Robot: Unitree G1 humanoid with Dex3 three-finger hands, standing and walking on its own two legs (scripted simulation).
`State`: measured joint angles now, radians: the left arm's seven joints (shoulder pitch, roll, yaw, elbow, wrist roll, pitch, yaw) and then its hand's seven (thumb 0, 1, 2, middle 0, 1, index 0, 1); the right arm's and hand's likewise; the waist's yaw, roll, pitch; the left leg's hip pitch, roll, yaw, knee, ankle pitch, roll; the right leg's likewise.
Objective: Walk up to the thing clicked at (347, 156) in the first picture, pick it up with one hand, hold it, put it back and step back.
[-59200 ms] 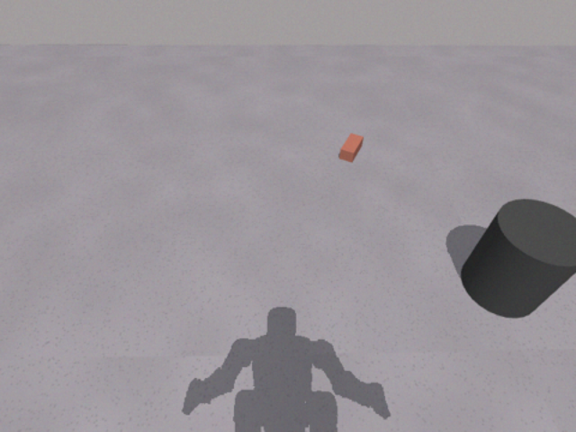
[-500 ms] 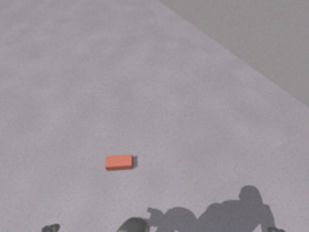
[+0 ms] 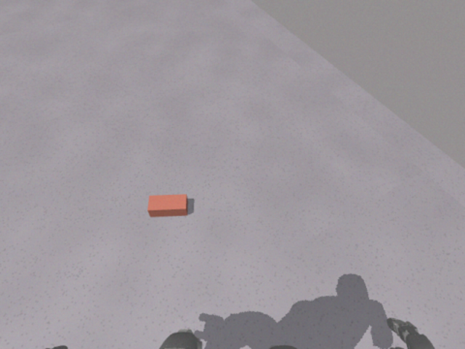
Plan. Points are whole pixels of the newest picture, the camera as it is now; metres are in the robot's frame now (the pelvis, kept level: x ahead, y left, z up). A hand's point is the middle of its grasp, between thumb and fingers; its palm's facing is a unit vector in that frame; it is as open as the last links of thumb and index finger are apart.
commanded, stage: step back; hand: left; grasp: from above
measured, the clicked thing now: (168, 205) +0.76 +0.31 -0.72
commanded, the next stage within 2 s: stand in 1.84 s
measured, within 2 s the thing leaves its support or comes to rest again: neither
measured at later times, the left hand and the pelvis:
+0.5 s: hand out of the picture -0.08 +0.25 -0.14, palm faces +0.09 -0.91 -0.40, open 7.4 cm; pelvis -0.18 -0.03 +0.00, yaw +6 degrees
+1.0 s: hand out of the picture -0.29 +0.23 -0.13, palm faces +0.11 -0.90 -0.42, open 7.4 cm; pelvis -0.30 -0.05 +0.01, yaw +6 degrees
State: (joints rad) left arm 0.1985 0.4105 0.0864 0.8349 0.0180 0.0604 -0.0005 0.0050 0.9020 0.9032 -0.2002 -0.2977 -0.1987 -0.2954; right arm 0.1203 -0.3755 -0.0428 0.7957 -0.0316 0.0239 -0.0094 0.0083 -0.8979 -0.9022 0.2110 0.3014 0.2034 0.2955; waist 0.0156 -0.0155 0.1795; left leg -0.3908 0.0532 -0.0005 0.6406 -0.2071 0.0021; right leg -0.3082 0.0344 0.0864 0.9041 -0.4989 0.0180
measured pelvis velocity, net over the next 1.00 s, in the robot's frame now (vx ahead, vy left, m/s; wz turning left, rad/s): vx -0.30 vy -0.05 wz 0.11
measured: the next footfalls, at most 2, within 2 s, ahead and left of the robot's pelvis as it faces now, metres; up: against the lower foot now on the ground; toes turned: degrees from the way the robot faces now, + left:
right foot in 0.04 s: -0.01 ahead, -0.14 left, +0.00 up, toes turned +2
left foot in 0.40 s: -0.12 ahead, +0.09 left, +0.00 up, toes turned +4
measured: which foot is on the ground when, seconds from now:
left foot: down 0.00-0.08, up 0.10-0.38, down 0.40-0.74, up 0.76-1.00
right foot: up 0.00-0.02, down 0.04-0.42, up 0.44-0.68, down 0.70-1.00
